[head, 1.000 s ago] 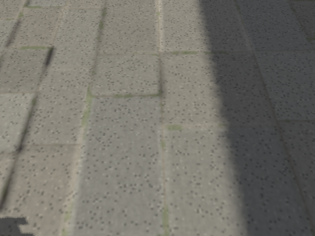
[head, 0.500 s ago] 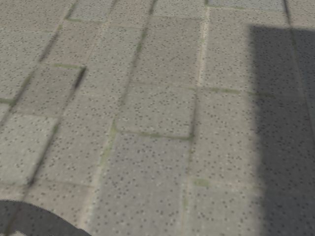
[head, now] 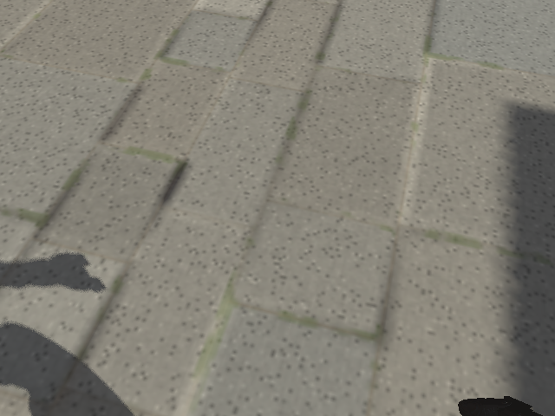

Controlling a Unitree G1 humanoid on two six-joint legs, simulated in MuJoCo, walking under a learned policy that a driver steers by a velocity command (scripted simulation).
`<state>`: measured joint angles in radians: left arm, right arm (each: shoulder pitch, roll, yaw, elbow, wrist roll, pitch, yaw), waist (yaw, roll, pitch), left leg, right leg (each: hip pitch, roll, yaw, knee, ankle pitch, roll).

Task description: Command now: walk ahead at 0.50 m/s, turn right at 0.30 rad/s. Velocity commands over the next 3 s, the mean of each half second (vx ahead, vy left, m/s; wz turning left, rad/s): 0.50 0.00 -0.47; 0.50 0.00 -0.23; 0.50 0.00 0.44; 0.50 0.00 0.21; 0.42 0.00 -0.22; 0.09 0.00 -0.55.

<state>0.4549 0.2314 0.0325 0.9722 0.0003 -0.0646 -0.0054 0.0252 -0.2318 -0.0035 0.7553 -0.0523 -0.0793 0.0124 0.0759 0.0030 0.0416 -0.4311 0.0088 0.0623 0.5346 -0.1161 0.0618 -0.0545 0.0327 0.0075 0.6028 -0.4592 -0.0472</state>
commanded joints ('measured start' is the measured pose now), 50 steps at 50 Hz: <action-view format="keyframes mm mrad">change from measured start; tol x16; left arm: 1 27 144 33 -74 6 4 15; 20 -458 47 15 -251 39 55 -69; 26 -12 215 92 -138 57 37 -21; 32 -213 132 61 -162 5 31 7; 50 -23 149 30 -37 32 -20 29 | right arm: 1 364 -221 -78 40 15 12 -17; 27 375 -83 -62 40 43 11 -14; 50 -6 -82 -42 -38 32 37 26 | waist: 1 -161 107 -239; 20 -114 65 65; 25 38 58 -141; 27 5 -284 -308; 30 -37 28 -65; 50 -38 -63 50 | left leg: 1 629 420 -637 -259 -276 161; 5 321 267 -224 -366 -34 76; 18 415 253 125 -384 283 72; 24 544 273 205 24 862 44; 26 228 221 220 557 360 -12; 27 -215 -26 114 918 -426 -80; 28 -331 15 -70 934 -365 -71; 33 -104 126 -78 628 -191 -76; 43 -257 104 -22 233 118 -70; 50 -146 -3 21 48 20 34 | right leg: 1 -572 -27 49 600 -38 -50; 15 -615 -124 -38 238 453 12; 20 -563 -90 -123 62 392 -49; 25 -121 67 -159 -82 225 -169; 26 127 -118 98 -125 116 -222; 27 377 -368 685 -274 124 -383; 34 -84 -189 215 -394 660 -234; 47 160 -205 56 -464 758 -129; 50 202 -232 -5 -385 1020 -108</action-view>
